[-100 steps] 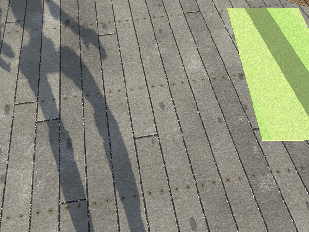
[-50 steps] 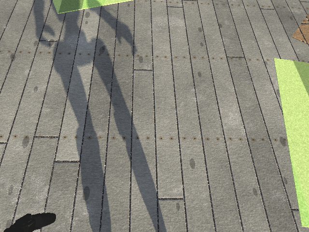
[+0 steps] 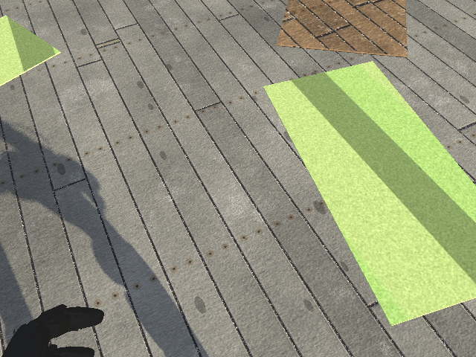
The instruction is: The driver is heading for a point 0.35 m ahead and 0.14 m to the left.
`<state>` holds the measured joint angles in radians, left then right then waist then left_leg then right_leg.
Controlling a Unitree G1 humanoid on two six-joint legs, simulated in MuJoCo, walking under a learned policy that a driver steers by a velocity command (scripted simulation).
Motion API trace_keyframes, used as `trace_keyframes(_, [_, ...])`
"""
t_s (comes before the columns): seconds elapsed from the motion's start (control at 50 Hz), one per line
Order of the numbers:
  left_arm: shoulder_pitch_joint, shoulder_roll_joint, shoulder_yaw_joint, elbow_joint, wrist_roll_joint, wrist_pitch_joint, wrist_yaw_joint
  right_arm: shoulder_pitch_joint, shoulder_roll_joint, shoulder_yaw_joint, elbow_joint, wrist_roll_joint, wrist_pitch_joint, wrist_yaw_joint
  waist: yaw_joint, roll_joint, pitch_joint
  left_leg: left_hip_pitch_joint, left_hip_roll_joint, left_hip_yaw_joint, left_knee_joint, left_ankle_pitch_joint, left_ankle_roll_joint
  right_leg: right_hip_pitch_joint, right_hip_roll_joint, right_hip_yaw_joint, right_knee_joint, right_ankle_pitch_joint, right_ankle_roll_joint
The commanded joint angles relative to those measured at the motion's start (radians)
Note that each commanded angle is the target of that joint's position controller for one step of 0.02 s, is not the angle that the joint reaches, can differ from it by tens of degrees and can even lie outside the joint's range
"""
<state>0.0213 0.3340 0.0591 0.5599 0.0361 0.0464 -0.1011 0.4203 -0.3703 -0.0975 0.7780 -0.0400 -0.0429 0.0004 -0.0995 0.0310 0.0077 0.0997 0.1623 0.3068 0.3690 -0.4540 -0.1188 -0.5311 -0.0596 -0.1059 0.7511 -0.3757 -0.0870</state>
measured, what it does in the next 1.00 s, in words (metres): walks ahead: right foot, then left foot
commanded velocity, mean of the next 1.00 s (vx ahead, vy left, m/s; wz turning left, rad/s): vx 0.49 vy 0.00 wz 0.13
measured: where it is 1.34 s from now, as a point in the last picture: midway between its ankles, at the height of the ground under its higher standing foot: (289, 307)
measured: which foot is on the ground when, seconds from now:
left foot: down 0.00-0.02, up 0.04-0.46, down 0.48-1.00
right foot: up 0.00-0.00, down 0.02-0.48, up 0.50-0.86, down 0.88-1.00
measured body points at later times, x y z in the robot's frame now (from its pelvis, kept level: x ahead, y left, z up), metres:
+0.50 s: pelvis +0.37 -0.08 -0.01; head +0.40 -0.08 +0.44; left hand +0.32 +0.19 -0.14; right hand +0.54 -0.31 -0.12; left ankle +0.51 -0.03 -0.72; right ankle +0.11 -0.13 -0.64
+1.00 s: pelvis +0.58 -0.14 +0.01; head +0.60 -0.15 +0.46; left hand +0.67 +0.13 -0.10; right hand +0.73 -0.38 -0.12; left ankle +0.52 -0.04 -0.72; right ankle +0.66 -0.25 -0.72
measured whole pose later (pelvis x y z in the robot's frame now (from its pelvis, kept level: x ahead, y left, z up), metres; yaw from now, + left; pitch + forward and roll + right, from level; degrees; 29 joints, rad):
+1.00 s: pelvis +0.58 -0.14 +0.01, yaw +11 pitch +1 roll +0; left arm 0.17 0.23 0.01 0.78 0.02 -0.03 0.02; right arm 0.18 -0.27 -0.01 0.87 -0.01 -0.02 0.00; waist -0.02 0.02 0.02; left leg -0.22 -0.02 -0.04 0.58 -0.36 0.00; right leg -0.38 0.00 0.01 0.56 -0.19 0.00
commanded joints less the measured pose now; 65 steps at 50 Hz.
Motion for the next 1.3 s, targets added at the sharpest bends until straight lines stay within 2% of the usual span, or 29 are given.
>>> trace_keyframes(0.02, [0.475,0.132,0.059,0.108,0.012,-0.029,0.039,-0.093,-0.12,-0.002,-0.077,0.011,-0.012,0.003,0.334,-0.088,-0.189,-0.512,0.082,-0.004,0.583,0.737,0.166,0.786,0.139,0.03,-0.123,-0.031,-0.082])
trace_keyframes(0.04, [0.501,0.292,0.079,0.103,-0.004,-0.039,0.066,-0.121,0.057,0.045,-0.172,-0.002,-0.02,0.023,0.283,-0.472,-0.233,-0.894,-0.065,-0.091,0.921,-0.162,0.114,0.93,-0.214,0.589,-0.403,-0.476,-0.127])
trace_keyframes(0.06, [0.453,0.293,0.077,0.052,-0.011,-0.044,0.078,-0.267,-0.047,0.028,-0.203,-0.007,-0.023,0.018,0.328,-0.27,-0.236,-0.961,-0.106,-0.317,1.044,-0.063,0.124,0.819,-0.266,0.831,-0.56,-0.509,-0.123])
trace_keyframes(0.1, [0.378,0.187,0.046,0.087,0.018,-0.055,0.09,-0.197,-0.056,0.032,-0.15,0.027,-0.027,0.022,0.218,-0.107,-0.061,-0.958,-0.041,-0.335,1.005,0.152,0.163,0.643,-0.263,0.557,-0.507,-0.186,-0.096])
trace_keyframes(0.14, [0.266,0.107,0.014,0.087,0.001,-0.088,0.095,-0.066,-0.039,0.033,-0.065,0.019,-0.003,0.039,0.108,-0.121,0.0,-0.797,-0.021,-0.382,0.908,0.251,0.145,0.445,-0.18,0.363,-0.549,-0.058,-0.024])
trace_keyframes(0.2, [0.276,0.076,0.004,0.131,-0.008,-0.132,0.086,-0.057,-0.006,0.033,-0.013,0.038,0.037,0.059,0.081,-0.101,0.087,-0.808,-0.056,-0.409,0.875,0.356,0.138,0.373,-0.134,0.183,-0.623,0.134,0.064])
trace_keyframes(0.26, [0.31,0.045,-0.003,0.166,-0.006,-0.154,0.076,-0.166,0.017,0.039,-0.019,0.05,0.034,0.064,0.098,-0.094,0.146,-0.855,-0.11,-0.347,0.73,0.481,0.164,0.396,-0.068,0.0,-0.673,0.382,0.111])
trace_keyframes(0.34, [0.382,0.001,-0.029,0.228,-0.015,-0.164,0.096,-0.291,0.059,0.068,-0.057,0.027,0.015,0.076,0.105,-0.054,0.17,-0.85,-0.147,-0.2,0.52,0.532,0.206,0.493,-0.067,-0.12,-0.663,0.897,0.109])
trace_keyframes(0.38, [0.39,0.029,-0.032,0.252,-0.023,-0.167,0.117,-0.284,0.079,0.084,-0.062,0.014,0.008,0.075,0.08,-0.069,0.127,-0.671,-0.219,-0.109,0.359,0.558,0.222,0.516,-0.077,-0.138,-0.582,1.345,0.114])
trace_keyframes(0.42, [0.389,0.088,-0.022,0.272,-0.032,-0.164,0.15,-0.143,0.047,0.077,-0.009,0.002,0.014,0.068,0.015,-0.118,0.027,-0.456,-0.296,-0.095,0.282,0.563,0.237,0.572,-0.112,-0.122,-0.392,1.604,0.124])
trace_keyframes(0.44, [0.374,0.214,0.014,0.258,-0.056,-0.145,0.185,-0.105,-0.022,0.033,-0.053,0.071,-0.01,0.067,-0.037,-0.154,-0.055,-0.347,-0.279,-0.198,0.272,0.578,0.242,0.601,-0.138,-0.054,-0.235,1.657,0.159])
trace_keyframes(0.46, [0.278,0.228,0.023,0.237,-0.031,-0.125,0.193,0.066,-0.081,0.014,-0.003,0.084,-0.013,0.056,-0.134,-0.143,-0.111,-0.258,-0.242,-0.27,0.163,0.649,0.27,0.627,-0.117,-0.051,-0.025,1.58,0.177])
trace_keyframes(0.48, [0.187,0.179,0.016,0.215,-0.033,-0.108,0.187,0.223,-0.088,0.015,0.059,0.077,-0.016,0.035,-0.21,0.04,-0.112,-0.104,-0.162,-0.354,-0.048,0.898,0.312,0.53,0.035,-0.087,0.431,0.849,0.192])
trace_keyframes(0.5, [0.334,-0.022,-0.039,0.171,0.009,-0.12,0.155,0.165,-0.129,0.028,0.056,0.017,-0.029,0.014,-0.026,0.379,-0.22,0.308,0.022,-0.58,0.285,1.468,0.394,0.057,0.169,0.09,0.843,-0.317,0.199])
trace_keyframes(0.52, [0.497,-0.01,-0.045,0.22,-0.068,-0.149,0.125,0.113,-0.088,0.034,0.019,-0.026,-0.047,0.013,0.006,0.123,-0.465,0.353,0.186,-0.858,0.222,1.33,0.576,-0.002,0.185,0.389,0.943,-0.278,0.16])
trace_keyframes(0.54, [0.382,0.081,-0.027,0.195,-0.089,-0.158,0.114,0.013,-0.078,0.024,-0.033,0.004,-0.046,0.014,-0.005,-0.028,-0.322,0.168,0.158,-0.808,0.089,1.086,0.564,-0.008,0.131,0.334,0.853,-0.214,0.129])
trace_keyframes(0.56, [0.336,0.076,-0.023,0.165,-0.082,-0.16,0.107,-0.111,-0.054,0.032,-0.046,0.038,-0.047,0.017,0.081,-0.141,-0.135,-0.032,0.123,-0.751,-0.003,0.845,0.532,-0.045,0.08,0.265,0.736,-0.151,0.096])
trace_keyframes(0.58, [0.3,0.069,-0.019,0.176,-0.066,-0.149,0.112,-0.19,-0.015,0.046,-0.063,0.054,-0.048,0.018,0.109,-0.198,-0.038,-0.192,0.096,-0.702,-0.073,0.767,0.503,-0.032,0.04,0.224,0.665,-0.107,0.099])
trace_keyframes(0.64, [0.331,0.034,-0.021,0.175,-0.045,-0.105,0.123,-0.213,-0.013,0.052,-0.048,0.036,-0.054,0.022,0.143,-0.095,0.023,-0.451,0.018,-0.541,-0.148,0.896,0.469,0.125,-0.013,0.193,0.476,-0.027,0.152])
trace_keyframes(0.72, [0.256,-0.012,-0.042,0.155,-0.032,-0.092,0.145,-0.212,-0.034,0.046,-0.015,0.032,-0.038,0.007,0.112,0.006,-0.081,-0.377,-0.069,-0.371,-0.075,1.056,0.391,0.157,-0.015,0.15,0.106,0.17,0.195])
trace_keyframes(0.84, [0.16,0.04,-0.019,0.143,-0.036,-0.095,0.14,-0.233,-0.015,0.054,0.025,0.043,0.002,0.007,0.088,0.068,-0.107,-0.319,-0.038,-0.413,0.035,0.688,0.319,0.238,0.022,0.14,-0.184,0.33,0.152])
trace_keyframes(0.88, [0.177,0.079,-0.005,0.15,-0.014,-0.106,0.139,-0.205,0.033,0.068,0.041,0.038,-0.008,0.007,0.098,0.019,-0.095,-0.365,-0.096,-0.42,0.124,0.461,0.232,0.363,-0.019,0.193,-0.322,0.598,0.093])
trace_keyframes(0.9, [0.169,0.132,0.002,0.134,-0.002,-0.106,0.143,-0.127,0.059,0.076,0.05,0.013,-0.02,0.008,0.043,-0.102,-0.121,-0.428,-0.173,-0.386,0.2,0.212,0.18,0.448,-0.147,0.313,-0.276,0.924,0.02])
trace_keyframes(0.92, [0.165,0.081,-0.01,0.145,0.002,-0.098,0.14,-0.07,0.082,0.082,0.068,0.022,-0.021,0.003,0.03,-0.226,-0.171,-0.443,-0.193,-0.353,0.258,0.044,0.135,0.461,-0.224,0.39,-0.282,0.924,-0.1])
trace_keyframes(0.94, [0.167,0.023,-0.022,0.151,-0.008,-0.094,0.13,-0.103,0.043,0.077,0.069,0.026,-0.009,-0.004,0.054,-0.215,-0.179,-0.421,-0.171,-0.355,0.265,0.031,0.111,0.436,-0.221,0.427,-0.304,0.794,-0.132])
trace_keyframes(1.0, [0.086,0.023,-0.023,0.151,-0.027,-0.083,0.11,-0.163,0.014,0.067,0.078,0.028,0.05,-0.016,0.044,-0.135,-0.097,-0.342,-0.142,-0.364,0.13,0.168,0.113,0.284,-0.101,0.323,-0.322,0.357,-0.029])
trace_keyframes(1.04, [0.11,0.039,-0.016,0.167,-0.024,-0.09,0.105,-0.184,0.004,0.064,0.092,0.028,0.064,-0.022,0.066,-0.09,-0.059,-0.339,-0.149,-0.366,0.12,0.204,0.125,0.275,-0.04,0.257,-0.3,0.342,0.017])
trace_keyframes(1.14, [0.137,0.018,-0.015,0.212,-0.033,-0.095,0.113,-0.178,0.014,0.064,0.139,0.035,0.052,-0.034,0.084,-0.065,-0.109,-0.319,-0.137,-0.376,0.113,0.307,0.11,0.381,-0.032,0.233,-0.24,0.595,-0.009])
trace_keyframes(1.3, [0.091,0.011,-0.007,0.263,-0.036,-0.072,0.115,-0.164,0.028,0.063,0.208,0.034,0.063,-0.045,0.082,-0.05,-0.052,-0.315,-0.139,-0.363,0.083,0.274,0.102,0.36,-0.01,0.22,-0.272,0.463,-0.012])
